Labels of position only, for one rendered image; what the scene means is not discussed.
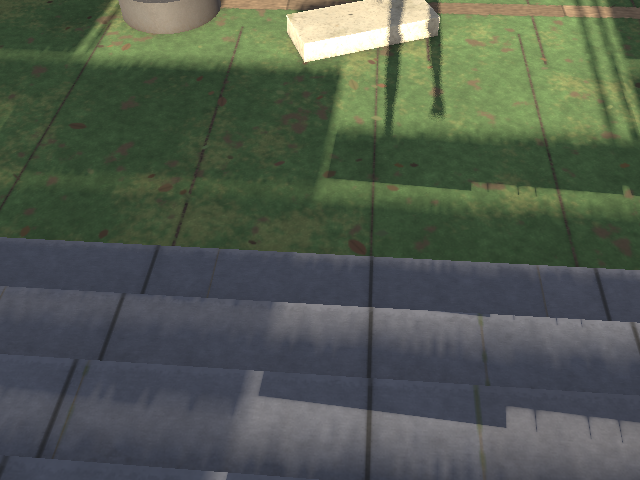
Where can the stairs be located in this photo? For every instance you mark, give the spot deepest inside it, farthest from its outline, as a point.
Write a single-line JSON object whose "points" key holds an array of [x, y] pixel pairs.
{"points": [[149, 362]]}

